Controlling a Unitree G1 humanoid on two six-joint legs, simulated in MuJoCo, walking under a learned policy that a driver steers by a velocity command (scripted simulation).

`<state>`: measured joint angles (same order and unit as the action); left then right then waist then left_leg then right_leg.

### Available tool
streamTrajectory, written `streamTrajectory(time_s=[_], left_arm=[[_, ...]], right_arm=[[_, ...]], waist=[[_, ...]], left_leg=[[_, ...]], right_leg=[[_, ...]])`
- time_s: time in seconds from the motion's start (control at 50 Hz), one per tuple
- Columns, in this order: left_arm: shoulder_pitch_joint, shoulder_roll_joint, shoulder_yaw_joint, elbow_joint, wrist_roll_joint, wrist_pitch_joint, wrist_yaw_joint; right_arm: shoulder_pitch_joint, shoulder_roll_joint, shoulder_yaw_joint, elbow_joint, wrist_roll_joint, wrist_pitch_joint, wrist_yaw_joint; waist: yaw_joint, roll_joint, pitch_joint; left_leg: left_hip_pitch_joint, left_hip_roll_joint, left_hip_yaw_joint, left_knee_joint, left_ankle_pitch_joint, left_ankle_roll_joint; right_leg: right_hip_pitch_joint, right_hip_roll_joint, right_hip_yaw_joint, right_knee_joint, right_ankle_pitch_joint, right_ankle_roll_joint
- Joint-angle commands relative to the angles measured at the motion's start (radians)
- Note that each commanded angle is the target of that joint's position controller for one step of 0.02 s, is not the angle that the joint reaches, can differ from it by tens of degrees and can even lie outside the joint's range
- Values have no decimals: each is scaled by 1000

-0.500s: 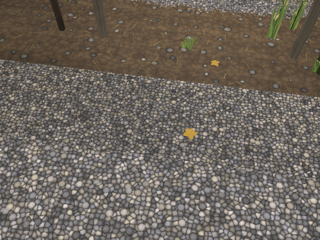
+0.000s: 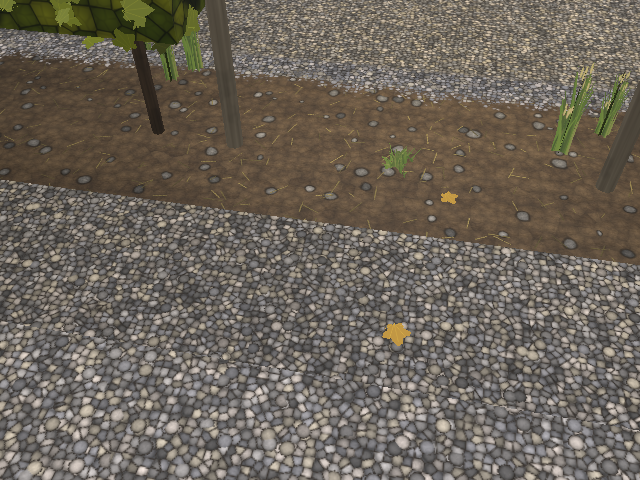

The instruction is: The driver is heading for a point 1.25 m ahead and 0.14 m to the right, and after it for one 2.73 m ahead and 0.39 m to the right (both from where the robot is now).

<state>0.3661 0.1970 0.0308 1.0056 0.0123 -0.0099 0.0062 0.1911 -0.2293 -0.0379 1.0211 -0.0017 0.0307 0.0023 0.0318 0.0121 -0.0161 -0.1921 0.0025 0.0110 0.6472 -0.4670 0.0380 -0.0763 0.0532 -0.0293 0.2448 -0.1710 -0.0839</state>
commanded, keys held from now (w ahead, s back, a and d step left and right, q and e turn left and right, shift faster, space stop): w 1.00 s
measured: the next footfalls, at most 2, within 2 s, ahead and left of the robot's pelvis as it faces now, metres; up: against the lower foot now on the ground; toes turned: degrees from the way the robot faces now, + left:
left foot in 0.12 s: +0.02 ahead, +0.11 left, +0.00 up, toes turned +2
right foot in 0.74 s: +0.48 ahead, -0.07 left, -0.18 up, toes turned -4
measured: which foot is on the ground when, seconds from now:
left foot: up 0.00-0.10, down 0.12-0.72, up 0.74-1.00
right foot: down 0.00-0.12, up 0.14-0.72, down 0.74-1.00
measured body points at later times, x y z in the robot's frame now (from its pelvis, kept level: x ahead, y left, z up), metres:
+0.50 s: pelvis +0.14 +0.04 -0.03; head +0.16 +0.06 +0.42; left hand +0.32 +0.29 -0.15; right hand +0.04 -0.21 -0.16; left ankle -0.02 +0.11 -0.75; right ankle +0.33 -0.11 -0.72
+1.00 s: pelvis +0.47 +0.00 -0.19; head +0.51 +0.00 +0.26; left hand +0.40 +0.24 -0.34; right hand +0.60 -0.24 -0.32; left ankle +0.60 +0.13 -0.87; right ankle +0.44 -0.07 -0.93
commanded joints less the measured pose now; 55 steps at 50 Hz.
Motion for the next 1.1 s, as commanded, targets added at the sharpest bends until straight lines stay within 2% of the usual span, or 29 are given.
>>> streamTrajectory(time_s=[0.02,0.08,0.12,0.14,0.16,0.18,0.2,0.24,0.3,0.34,0.38,0.4,0.5,0.56,0.64,0.68,0.7,0.72,0.74,0.76,0.78,0.8,0.82,0.84,0.86,0.9,0.94,1.0,1.1], left_arm=[[26,158,44,-31,-1,-12,-7],[-63,172,56,-55,-9,-3,-20],[-143,142,51,-83,-7,2,-20],[-176,80,35,-111,-4,0,-22],[-213,86,33,-147,10,1,-17],[-177,129,42,-140,16,-3,-25],[-138,149,51,-125,6,-10,-33],[-84,161,64,-83,24,-10,-45],[-143,142,68,-92,26,2,-48],[-261,148,78,-126,12,-8,-46],[-320,136,69,-144,14,-12,-50],[-352,124,67,-149,22,-9,-54],[-458,117,57,-200,38,-9,-68],[-500,107,47,-228,28,-14,-67],[-530,80,27,-256,17,-43,-64],[-322,98,32,-180,23,-53,-39],[-148,121,43,-116,27,-51,-25],[61,160,61,-45,46,-49,-19],[176,255,83,7,43,-45,-25],[228,291,78,-1,38,-62,-31],[225,249,76,-18,15,-55,-38],[128,231,76,-47,23,-55,-23],[80,163,60,-59,39,-60,-8],[32,136,41,-61,25,-84,3],[-11,132,34,-42,16,-99,12],[-19,135,29,-12,16,-108,2],[-60,113,26,-21,4,-115,-12],[-47,138,30,-33,-12,-108,-25],[96,139,16,29,-7,-55,-4]], right_arm=[[-63,-57,-11,-72,-4,-32,6],[81,-28,-3,-31,-22,-35,11],[234,-66,-16,22,-27,-40,6],[323,-133,-29,39,-32,-53,0],[311,-214,-48,25,-7,-60,2],[226,-204,-47,-11,-9,-69,3],[137,-158,-36,-39,-7,-82,6],[172,-122,-29,-32,-23,-111,7],[252,-107,-20,-8,-17,-132,-2],[301,-107,-13,20,-18,-155,-8],[290,-124,-19,24,-10,-164,-17],[297,-101,-11,24,-12,-159,-21],[389,-95,1,35,-36,-151,-43],[404,-79,11,23,-40,-142,-45],[447,-77,21,28,-66,-129,-43],[437,-105,15,33,-64,-113,-53],[441,-100,13,44,-59,-106,-57],[385,-106,4,47,-33,-95,-54],[338,-78,-10,20,-12,-95,-45],[520,-64,-7,-10,75,-110,-62],[470,-103,-3,-16,82,-120,-73],[382,-117,4,-34,43,-108,-65],[290,-114,0,-40,-9,-97,-54],[226,-126,-15,-63,-44,-95,-33],[205,-98,-20,-67,-60,-82,-17],[125,-9,4,-106,-52,-48,13],[112,14,16,-122,-43,-59,28],[27,-19,19,-131,-24,-65,25],[-102,-52,8,-168,-34,-93,11]], waist=[[1,-111,81],[-74,-110,67],[-149,-39,93],[-181,146,82],[-162,197,161],[-98,117,197],[-48,91,200],[-31,43,167],[-39,30,134],[-58,66,147],[-51,73,169],[-64,72,157],[-106,38,192],[-127,29,184],[-182,-1,197],[-111,-16,105],[-38,-15,31],[94,-41,-44],[121,-212,-82],[24,-288,-310],[96,-220,-417],[93,-138,-354],[74,-48,-258],[27,20,-181],[-40,43,-76],[-85,-52,60],[-115,-110,34],[-88,-96,13],[-23,-54,111]], left_leg=[[-149,11,16,-78,16,22],[133,-23,88,-179,155,40],[340,-4,27,-297,95,60],[412,202,-265,-464,-92,101],[300,339,-524,-571,-216,170],[177,347,-499,-610,-267,221],[148,301,-428,-627,-171,211],[186,262,-315,-618,66,210],[259,220,-198,-549,415,183],[333,194,-154,-508,507,133],[247,159,-112,-503,473,132],[225,154,-117,-487,466,145],[207,166,-129,-319,411,170],[168,150,-110,-209,409,152],[222,98,-102,-30,479,131],[249,64,-100,242,650,127],[226,56,-102,471,663,134],[69,6,-35,797,573,110],[-266,-146,14,1203,-291,72],[-554,-117,-147,1320,-373,58],[-693,-68,-156,1317,-276,53],[-804,-4,-108,1232,-164,52],[-746,27,-59,1189,-100,42],[-692,46,-107,1003,61,42],[-569,73,-117,810,124,11],[-379,94,-47,524,201,-21],[-251,98,-21,296,392,-4],[-166,66,16,139,477,22],[-231,12,40,-74,379,52]], right_leg=[[48,-287,320,-170,-273,-171],[-194,-231,216,-125,-274,-129],[-423,-149,143,67,-329,-74],[-557,-47,28,371,-321,-27],[-681,8,14,533,-321,-5],[-629,-58,89,601,-241,2],[-588,-84,86,613,-173,20],[-578,-106,77,715,-64,39],[-646,-100,63,760,28,63],[-731,-98,104,665,103,66],[-697,-96,69,545,238,76],[-661,-95,42,519,310,74],[-718,-118,28,413,460,30],[-657,-117,-10,362,572,4],[-539,-105,-46,154,589,5],[-316,-101,-36,43,630,4],[-143,-108,-33,2,687,2],[141,-139,-46,-64,798,-15],[422,-261,51,109,1094,-52],[827,-488,221,538,1625,-121],[889,-543,326,489,1482,-194],[745,-526,386,314,738,-267],[492,-488,417,185,430,-264],[305,-457,395,131,326,-230],[53,-442,359,83,410,-208],[-272,-316,222,-23,415,-187],[-332,-254,110,-12,524,-156],[-258,-240,85,-24,493,-129],[13,-244,112,117,644,-79]])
